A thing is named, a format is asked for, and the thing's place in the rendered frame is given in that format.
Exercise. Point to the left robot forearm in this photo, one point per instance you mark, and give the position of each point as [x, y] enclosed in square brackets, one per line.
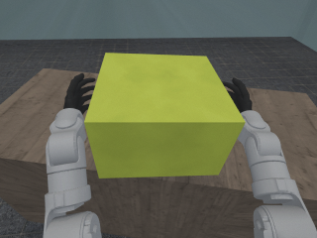
[66, 165]

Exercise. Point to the left robot hand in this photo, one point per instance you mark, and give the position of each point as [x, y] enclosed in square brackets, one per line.
[74, 98]

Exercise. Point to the right robot hand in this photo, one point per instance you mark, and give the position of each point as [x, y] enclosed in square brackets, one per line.
[240, 95]

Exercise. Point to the robot right upper arm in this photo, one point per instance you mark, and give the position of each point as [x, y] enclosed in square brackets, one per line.
[282, 221]

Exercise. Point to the carton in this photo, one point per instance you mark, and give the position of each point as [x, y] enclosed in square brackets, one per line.
[160, 116]

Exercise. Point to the right robot forearm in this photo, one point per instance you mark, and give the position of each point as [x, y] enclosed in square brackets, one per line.
[271, 179]

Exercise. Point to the pedestal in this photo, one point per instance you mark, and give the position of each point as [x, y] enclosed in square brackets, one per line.
[213, 206]

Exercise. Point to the robot left upper arm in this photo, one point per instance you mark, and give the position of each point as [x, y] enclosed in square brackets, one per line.
[84, 224]

